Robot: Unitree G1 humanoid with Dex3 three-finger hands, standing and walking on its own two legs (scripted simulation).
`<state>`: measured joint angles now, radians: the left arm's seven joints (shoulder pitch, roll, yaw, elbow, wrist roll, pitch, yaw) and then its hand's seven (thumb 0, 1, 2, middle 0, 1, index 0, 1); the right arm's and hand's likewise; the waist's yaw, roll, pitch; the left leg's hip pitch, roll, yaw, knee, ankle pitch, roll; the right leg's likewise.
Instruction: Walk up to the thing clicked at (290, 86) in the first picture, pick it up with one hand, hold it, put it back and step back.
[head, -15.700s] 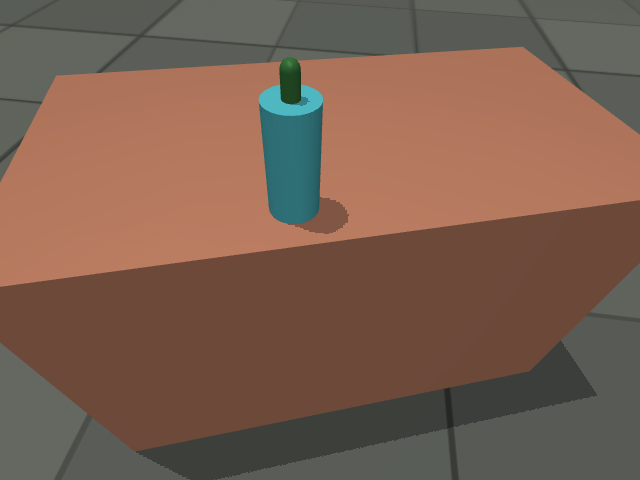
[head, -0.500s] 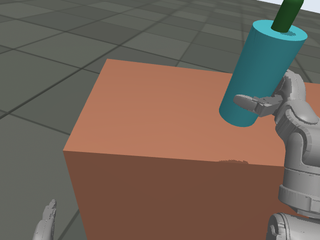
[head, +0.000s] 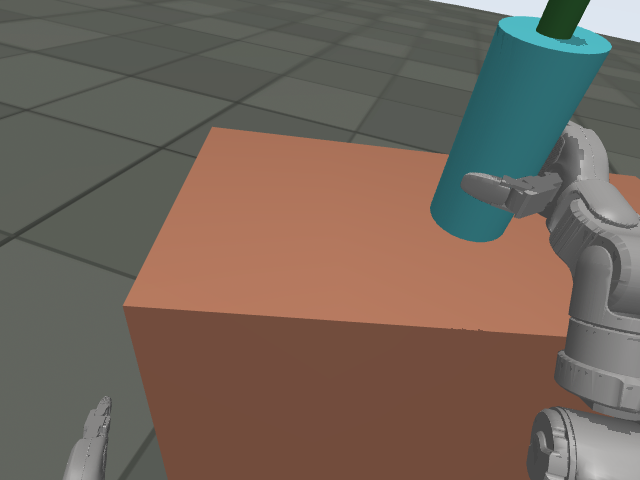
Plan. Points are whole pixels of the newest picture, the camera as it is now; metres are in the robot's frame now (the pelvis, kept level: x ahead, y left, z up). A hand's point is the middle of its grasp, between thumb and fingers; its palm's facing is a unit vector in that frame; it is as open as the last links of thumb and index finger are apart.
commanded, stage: hold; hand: right
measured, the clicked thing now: (514, 116) +0.34 -0.14 +0.37
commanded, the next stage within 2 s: none
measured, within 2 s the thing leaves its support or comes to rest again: neither
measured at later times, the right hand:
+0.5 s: hand (512, 168) +0.33 -0.16 +0.32, palm faces +0.16 +0.99 -0.03, open 11.7 cm
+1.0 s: hand (515, 167) +0.33 -0.16 +0.32, palm faces +0.15 +0.99 -0.03, open 11.7 cm
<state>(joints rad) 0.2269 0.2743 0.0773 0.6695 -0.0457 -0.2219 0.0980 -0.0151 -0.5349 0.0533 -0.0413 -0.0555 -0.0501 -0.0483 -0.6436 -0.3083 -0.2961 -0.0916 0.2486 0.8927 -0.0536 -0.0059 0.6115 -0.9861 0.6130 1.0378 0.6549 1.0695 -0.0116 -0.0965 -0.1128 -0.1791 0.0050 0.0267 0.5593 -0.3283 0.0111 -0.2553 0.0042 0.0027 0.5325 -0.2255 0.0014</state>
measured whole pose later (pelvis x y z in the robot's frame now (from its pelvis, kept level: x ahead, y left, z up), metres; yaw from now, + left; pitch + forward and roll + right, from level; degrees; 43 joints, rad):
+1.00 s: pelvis -0.01 +0.00 +0.00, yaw +0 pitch -3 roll +0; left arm 0.23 0.27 0.06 0.68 -0.05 -0.25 0.11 -0.02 -0.53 0.05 -0.04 -0.06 -0.06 -0.05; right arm -0.64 -0.33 -0.32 -0.11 0.26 0.93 -0.04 -0.01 0.61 -0.99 0.61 1.04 0.65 1.07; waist -0.01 -0.11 -0.12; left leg -0.20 0.00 0.03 0.58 -0.33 0.01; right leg -0.27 0.00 0.01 0.55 -0.22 0.01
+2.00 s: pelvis -0.02 +0.00 +0.00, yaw +1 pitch -4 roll +0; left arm 0.24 0.26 0.06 0.65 -0.04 -0.27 0.10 -0.02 -0.52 0.05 -0.05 -0.06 -0.06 -0.05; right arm -0.61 -0.32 -0.34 -0.08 0.26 0.92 -0.05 -0.01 0.61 -0.99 0.61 1.04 0.65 1.07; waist 0.00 -0.11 -0.11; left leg -0.21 0.00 0.02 0.59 -0.32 0.01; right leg -0.27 0.00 0.00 0.56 -0.21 0.00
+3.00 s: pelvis -0.02 +0.00 +0.00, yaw +2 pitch -2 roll +0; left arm 0.24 0.24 0.05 0.67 -0.02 -0.31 0.14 -0.01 -0.50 0.04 -0.05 -0.06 -0.07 -0.04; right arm -0.68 -0.35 -0.33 0.39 0.16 0.52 -0.05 0.00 0.61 -0.98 0.61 1.04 0.66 1.07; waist 0.04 -0.06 -0.07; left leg -0.25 -0.01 0.01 0.59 -0.31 0.01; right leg -0.32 -0.02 -0.02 0.57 -0.22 0.00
